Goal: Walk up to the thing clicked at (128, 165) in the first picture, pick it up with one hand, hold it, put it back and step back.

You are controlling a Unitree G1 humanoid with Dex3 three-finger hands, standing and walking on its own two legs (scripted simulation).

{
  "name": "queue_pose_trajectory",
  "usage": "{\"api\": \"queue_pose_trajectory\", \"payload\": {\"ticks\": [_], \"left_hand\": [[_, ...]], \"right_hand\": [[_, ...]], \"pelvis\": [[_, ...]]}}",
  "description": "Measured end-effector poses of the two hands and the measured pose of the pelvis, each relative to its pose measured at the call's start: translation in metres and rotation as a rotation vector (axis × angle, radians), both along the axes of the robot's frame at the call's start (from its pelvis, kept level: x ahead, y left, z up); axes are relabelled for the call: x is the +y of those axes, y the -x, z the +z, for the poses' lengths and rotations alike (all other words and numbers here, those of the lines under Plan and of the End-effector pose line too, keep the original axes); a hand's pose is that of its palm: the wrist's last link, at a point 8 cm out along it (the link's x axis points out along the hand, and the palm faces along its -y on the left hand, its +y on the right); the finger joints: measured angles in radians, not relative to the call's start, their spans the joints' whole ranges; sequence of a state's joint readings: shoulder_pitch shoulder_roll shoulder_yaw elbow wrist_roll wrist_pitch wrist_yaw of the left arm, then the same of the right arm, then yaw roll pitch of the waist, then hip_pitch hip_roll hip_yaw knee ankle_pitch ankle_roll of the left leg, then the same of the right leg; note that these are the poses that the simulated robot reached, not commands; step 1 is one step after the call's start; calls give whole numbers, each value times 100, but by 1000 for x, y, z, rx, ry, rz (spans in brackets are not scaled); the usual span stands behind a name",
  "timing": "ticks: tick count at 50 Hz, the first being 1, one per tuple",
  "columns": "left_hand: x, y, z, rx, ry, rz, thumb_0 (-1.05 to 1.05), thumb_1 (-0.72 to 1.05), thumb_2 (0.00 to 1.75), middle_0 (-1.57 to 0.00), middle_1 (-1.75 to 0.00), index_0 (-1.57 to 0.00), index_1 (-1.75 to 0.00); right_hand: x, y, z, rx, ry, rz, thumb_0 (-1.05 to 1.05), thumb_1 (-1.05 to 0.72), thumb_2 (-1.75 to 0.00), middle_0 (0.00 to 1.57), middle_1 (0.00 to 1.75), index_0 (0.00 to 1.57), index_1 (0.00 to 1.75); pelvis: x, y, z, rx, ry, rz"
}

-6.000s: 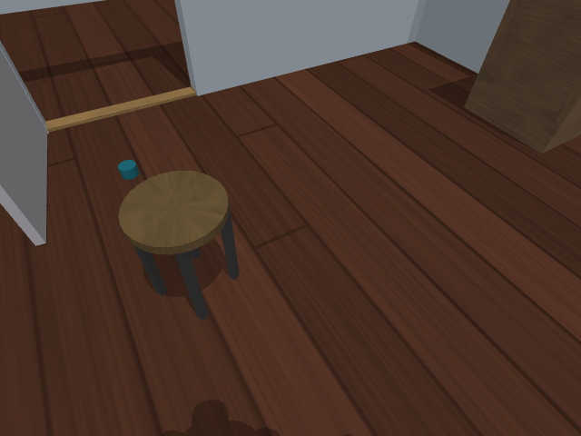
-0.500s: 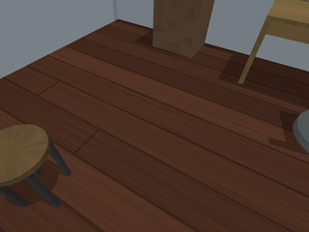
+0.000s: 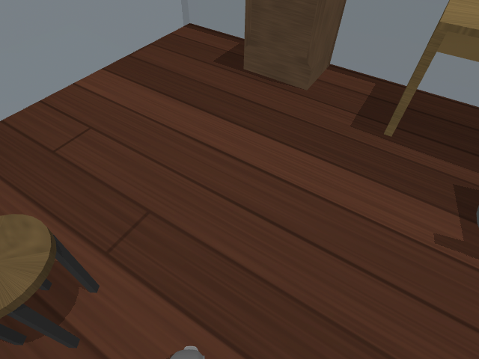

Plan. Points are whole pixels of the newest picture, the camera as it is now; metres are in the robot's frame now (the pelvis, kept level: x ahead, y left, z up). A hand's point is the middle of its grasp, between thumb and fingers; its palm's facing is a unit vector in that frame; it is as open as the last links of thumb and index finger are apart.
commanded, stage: walk up
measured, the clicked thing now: out of the picture +0.81 +1.43 -0.74
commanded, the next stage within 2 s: stand in 1.82 s
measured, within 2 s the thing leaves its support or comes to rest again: neither
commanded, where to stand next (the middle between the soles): +0.50 +0.02 m, yaw -2 degrees
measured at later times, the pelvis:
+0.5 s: pelvis +0.21 +0.01 -0.01, yaw -2 degrees
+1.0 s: pelvis +0.37 +0.05 -0.01, yaw +1 degrees
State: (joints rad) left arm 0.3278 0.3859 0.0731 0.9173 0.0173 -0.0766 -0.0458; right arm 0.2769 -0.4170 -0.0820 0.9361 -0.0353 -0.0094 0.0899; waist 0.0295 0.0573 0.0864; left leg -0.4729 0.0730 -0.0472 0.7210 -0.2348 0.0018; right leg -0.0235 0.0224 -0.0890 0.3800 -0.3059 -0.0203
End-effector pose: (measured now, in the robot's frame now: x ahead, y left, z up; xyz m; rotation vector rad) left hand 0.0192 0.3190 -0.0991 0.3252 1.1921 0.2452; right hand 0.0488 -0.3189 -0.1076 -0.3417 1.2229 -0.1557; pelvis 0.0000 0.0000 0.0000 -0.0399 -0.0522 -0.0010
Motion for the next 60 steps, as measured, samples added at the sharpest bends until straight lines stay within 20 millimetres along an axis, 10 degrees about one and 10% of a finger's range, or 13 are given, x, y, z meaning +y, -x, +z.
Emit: {"api": "queue_pose_trajectory", "payload": {"ticks": [9, 18, 26, 36, 44, 53, 60], "left_hand": [[22, -85, -35, 44, 44, -23, 1, 90, 90, -20, -30, -21, -30], [24, -190, -9, -20, 42, -115, 1, 91, 90, -20, -30, -21, -30], [16, -270, 4, -96, -45, -129, 1, 91, 90, -20, -30, -21, -30], [11, -300, 14, -75, -34, -51, 1, 90, 90, -20, -30, -21, -30], [45, -337, -23, -16, 1, -21, 1, 90, 90, -20, -30, -21, -30], [47, -415, -24, -17, 30, -57, 1, 91, 90, -20, -30, -21, -30], [32, -453, -24, -8, 5, -50, 1, 91, 90, -20, -30, -21, -30]], "right_hand": [[37, -123, 10, -167, 35, 36, 1, -90, -90, 20, 30, 21, 30], [39, -163, 25, -179, 37, -3, 0, -90, -90, 21, 30, 21, 30], [5, -193, -10, -80, 12, -37, 1, -90, -90, 21, 30, 21, 30], [18, -290, -9, -59, -20, 36, 1, -90, -90, 20, 30, 21, 30], [41, -368, 1, -137, 46, 79, 1, -90, -90, 20, 30, 21, 30], [46, -393, 22, -130, 91, 28, 1, -90, -90, 21, 30, 21, 30], [31, -412, 3, -66, 83, 11, 1, -90, -90, 21, 30, 21, 30]], "pelvis": [[29, -80, -16, -2, -22, -2], [31, -147, 1, 7, -41, -39], [8, -215, -16, 9, -38, -22], [12, -281, -4, 10, -25, 6], [40, -340, -21, 1, -36, 22], [46, -386, -9, 0, -39, 9], [32, -412, -15, 10, -35, 15]]}}
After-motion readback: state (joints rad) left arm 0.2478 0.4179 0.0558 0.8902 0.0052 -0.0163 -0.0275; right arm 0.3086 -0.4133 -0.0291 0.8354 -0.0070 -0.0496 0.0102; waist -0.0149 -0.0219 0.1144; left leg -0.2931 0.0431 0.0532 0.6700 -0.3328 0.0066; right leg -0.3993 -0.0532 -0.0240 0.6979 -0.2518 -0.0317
